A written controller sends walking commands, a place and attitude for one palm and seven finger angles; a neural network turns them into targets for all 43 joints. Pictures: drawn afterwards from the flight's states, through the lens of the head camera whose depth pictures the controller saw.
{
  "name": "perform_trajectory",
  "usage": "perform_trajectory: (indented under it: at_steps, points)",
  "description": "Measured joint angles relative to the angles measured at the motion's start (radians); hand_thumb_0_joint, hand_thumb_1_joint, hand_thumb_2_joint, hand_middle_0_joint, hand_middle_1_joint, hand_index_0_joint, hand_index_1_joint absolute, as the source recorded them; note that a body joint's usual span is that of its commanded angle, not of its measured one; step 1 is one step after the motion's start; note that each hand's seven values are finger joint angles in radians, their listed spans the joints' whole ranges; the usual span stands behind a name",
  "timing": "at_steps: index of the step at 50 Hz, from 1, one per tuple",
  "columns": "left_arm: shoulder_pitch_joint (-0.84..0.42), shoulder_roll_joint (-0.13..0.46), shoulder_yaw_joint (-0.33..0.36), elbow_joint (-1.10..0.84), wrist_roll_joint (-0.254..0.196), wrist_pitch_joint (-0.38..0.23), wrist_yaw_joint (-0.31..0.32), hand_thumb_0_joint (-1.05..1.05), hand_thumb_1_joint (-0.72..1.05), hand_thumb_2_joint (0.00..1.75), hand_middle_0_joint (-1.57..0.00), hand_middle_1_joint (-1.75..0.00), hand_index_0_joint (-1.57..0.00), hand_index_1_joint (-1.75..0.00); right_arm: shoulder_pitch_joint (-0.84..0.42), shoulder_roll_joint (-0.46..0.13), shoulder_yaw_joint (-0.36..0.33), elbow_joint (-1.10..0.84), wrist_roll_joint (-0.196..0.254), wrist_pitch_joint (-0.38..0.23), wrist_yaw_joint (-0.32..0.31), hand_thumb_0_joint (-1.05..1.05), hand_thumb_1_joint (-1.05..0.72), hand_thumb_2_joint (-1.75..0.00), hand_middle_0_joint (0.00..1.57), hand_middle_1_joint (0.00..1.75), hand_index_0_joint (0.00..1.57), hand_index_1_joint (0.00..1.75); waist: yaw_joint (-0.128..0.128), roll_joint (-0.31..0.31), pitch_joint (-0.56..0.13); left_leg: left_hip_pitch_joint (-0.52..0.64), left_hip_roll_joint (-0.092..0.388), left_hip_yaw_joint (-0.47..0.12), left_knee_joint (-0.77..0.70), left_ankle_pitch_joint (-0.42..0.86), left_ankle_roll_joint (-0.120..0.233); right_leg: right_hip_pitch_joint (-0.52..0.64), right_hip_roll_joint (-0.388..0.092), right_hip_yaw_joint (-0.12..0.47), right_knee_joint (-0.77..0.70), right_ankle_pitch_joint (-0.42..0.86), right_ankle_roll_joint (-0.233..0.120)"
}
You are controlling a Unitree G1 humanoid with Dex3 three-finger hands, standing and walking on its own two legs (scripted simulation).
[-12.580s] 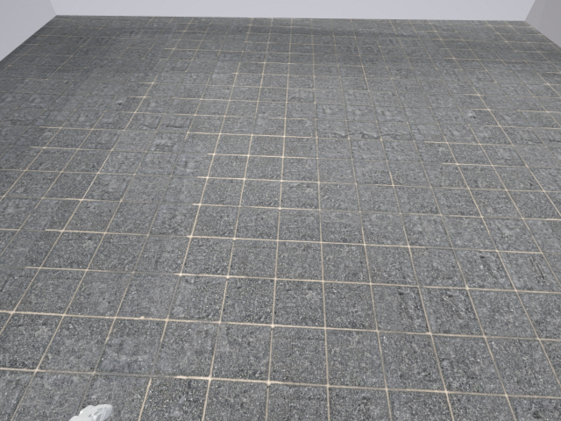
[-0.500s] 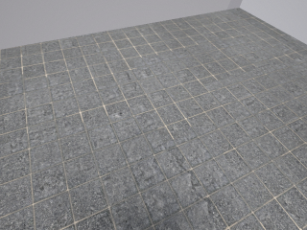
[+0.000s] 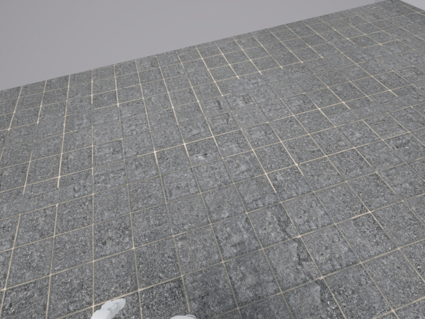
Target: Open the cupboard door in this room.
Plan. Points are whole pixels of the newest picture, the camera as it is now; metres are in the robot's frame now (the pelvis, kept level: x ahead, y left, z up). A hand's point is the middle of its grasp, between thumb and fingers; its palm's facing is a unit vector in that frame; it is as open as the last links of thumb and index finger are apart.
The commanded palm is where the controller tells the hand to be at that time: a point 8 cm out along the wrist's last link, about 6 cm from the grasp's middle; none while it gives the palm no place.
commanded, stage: turn or walk to find it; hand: left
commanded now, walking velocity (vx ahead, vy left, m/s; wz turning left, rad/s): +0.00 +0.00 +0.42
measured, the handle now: out of the picture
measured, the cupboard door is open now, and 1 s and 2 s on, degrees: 0 0 0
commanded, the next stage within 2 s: none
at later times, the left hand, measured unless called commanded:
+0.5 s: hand out of the picture -0.06 +0.24 -0.18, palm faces +0.29 -0.92 -0.25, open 7.4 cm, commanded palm none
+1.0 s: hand out of the picture +0.01 +0.21 -0.14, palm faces +0.42 -0.87 -0.27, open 7.4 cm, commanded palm none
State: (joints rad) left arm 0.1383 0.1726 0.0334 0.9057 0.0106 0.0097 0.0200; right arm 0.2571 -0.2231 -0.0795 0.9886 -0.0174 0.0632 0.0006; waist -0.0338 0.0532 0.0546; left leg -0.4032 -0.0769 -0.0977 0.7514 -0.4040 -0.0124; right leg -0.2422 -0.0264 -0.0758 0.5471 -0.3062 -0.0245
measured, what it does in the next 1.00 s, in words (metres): steps on the spot, turning left: left foot, then right foot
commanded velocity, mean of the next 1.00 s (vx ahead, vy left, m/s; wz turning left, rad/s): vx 0.00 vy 0.00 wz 0.42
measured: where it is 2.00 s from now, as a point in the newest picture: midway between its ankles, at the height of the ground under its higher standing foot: outside the picture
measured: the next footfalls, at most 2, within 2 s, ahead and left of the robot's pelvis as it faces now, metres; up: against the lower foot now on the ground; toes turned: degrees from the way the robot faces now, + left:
left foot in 0.42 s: -0.01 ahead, +0.14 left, +0.00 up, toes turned +16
right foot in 0.90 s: +0.07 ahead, -0.08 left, +0.00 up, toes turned +19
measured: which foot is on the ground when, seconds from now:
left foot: up 0.00-0.40, down 0.42-0.92, up 0.94-1.00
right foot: down 0.00-0.44, up 0.46-0.88, down 0.90-1.00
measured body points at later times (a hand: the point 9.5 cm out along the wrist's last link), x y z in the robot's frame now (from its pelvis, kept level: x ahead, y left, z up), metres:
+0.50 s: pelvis -0.02 +0.03 -0.01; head +0.01 +0.06 +0.44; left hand -0.08 +0.29 -0.16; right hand +0.16 -0.19 -0.13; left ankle -0.05 +0.13 -0.73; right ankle -0.02 -0.10 -0.70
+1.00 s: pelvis -0.02 -0.01 +0.00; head +0.02 -0.03 +0.45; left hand -0.01 +0.26 -0.12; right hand +0.11 -0.23 -0.17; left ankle -0.08 +0.11 -0.69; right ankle +0.03 -0.09 -0.73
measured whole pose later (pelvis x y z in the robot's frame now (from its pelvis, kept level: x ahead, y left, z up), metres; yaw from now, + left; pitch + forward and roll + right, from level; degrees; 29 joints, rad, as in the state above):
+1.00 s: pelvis -0.02 -0.01 +0.00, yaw +26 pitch -1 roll +1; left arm 0.14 0.17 0.03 0.90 0.01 0.00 0.02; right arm 0.26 -0.23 -0.09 0.99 -0.02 0.07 0.00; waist -0.03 0.06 0.06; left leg -0.42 -0.06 -0.08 0.94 -0.46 -0.02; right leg -0.26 -0.05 -0.11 0.57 -0.30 -0.03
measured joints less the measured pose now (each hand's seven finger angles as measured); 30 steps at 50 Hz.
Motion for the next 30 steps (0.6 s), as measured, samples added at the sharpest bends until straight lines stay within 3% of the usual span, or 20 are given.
perform_trajectory:
  at_steps: [4,8,13,18,21,23,25,30]
  points:
    - [0.032,-0.017,-0.004,0.008,0.0,0.003,0.002,0.0,0.9,0.9,-0.21,-0.3,-0.21,-0.29,0.006,-0.019,-0.013,0.007,-0.005,0.013,0.009,0.0,-0.91,-0.9,0.2,0.3,0.2,0.3,-0.003,0.003,0.002,-0.095,0.03,0.038,0.33,0.01,-0.024,0.034,-0.02,-0.037,-0.046,0.016,-0.011]
    - [0.056,-0.023,-0.004,0.024,0.002,-0.002,0.003,0.0,0.9,0.9,-0.21,-0.3,-0.21,-0.3,0.008,-0.026,-0.014,0.015,-0.005,0.014,0.012,0.0,-0.91,-0.9,0.2,0.3,0.2,0.3,-0.001,-0.006,0.007,-0.098,0.078,0.048,0.409,0.044,-0.052,0.049,-0.038,-0.077,-0.065,0.021,-0.013]
    - [0.085,-0.014,0.001,0.039,0.009,-0.009,0.001,0.0,0.91,0.9,-0.21,-0.3,-0.21,-0.3,-0.021,-0.027,-0.005,0.03,-0.001,0.02,0.008,0.0,-0.91,-0.9,0.2,0.3,0.2,0.3,0.023,-0.028,0.018,-0.029,0.111,0.07,0.282,-0.016,-0.066,0.047,-0.067,-0.118,-0.055,0.012,-0.006]
    - [0.114,0.017,0.009,0.062,0.015,-0.003,-0.002,0.0,0.91,0.9,-0.21,-0.3,-0.21,-0.3,-0.086,-0.021,0.013,0.018,0.009,0.008,0.006,0.0,-0.91,-0.9,0.2,0.3,0.2,0.3,0.056,-0.052,0.032,0.066,0.108,0.121,0.055,-0.052,-0.053,0.03,-0.096,-0.154,-0.015,-0.005,0.016]
    - [0.135,0.044,0.019,0.078,0.01,0.008,-0.002,0.0,0.9,0.9,-0.21,-0.3,-0.21,-0.3,-0.119,-0.018,0.023,-0.008,0.01,-0.014,0.007,0.0,-0.91,-0.9,0.2,0.3,0.2,0.3,0.065,-0.066,0.029,0.152,0.102,0.161,-0.162,0.08,-0.034,0.006,-0.114,-0.178,0.052,-0.037,0.041]
    - [0.138,0.07,0.028,0.089,0.004,0.027,-0.002,0.0,0.9,0.9,-0.21,-0.3,-0.21,-0.3,-0.144,-0.004,0.026,-0.023,0.007,-0.03,0.009,0.0,-0.91,-0.9,0.2,0.3,0.2,0.3,0.076,-0.099,0.035,0.154,0.081,0.173,-0.165,0.089,0.016,-0.044,-0.134,-0.132,0.171,-0.122,0.062]
    - [0.132,0.084,0.032,0.104,0.004,0.053,0.003,0.0,0.91,0.9,-0.2,-0.3,-0.21,-0.29,-0.154,0.006,0.033,-0.037,0.004,-0.041,0.005,0.0,-0.91,-0.9,0.2,0.3,0.2,0.3,0.079,-0.104,0.032,0.156,0.077,0.166,-0.16,0.07,0.043,-0.105,-0.109,-0.061,0.33,-0.212,0.079]
    - [0.096,0.094,0.036,0.099,0.002,0.054,-0.007,0.01,0.91,0.9,-0.2,-0.3,-0.2,-0.29,-0.148,0.022,0.045,-0.047,0.004,-0.05,-0.007,0.0,-0.91,-0.9,0.2,0.3,0.2,0.3,0.076,-0.091,0.023,0.196,0.067,0.126,-0.26,0.128,0.053,-0.201,-0.078,0.016,0.534,-0.126,0.105]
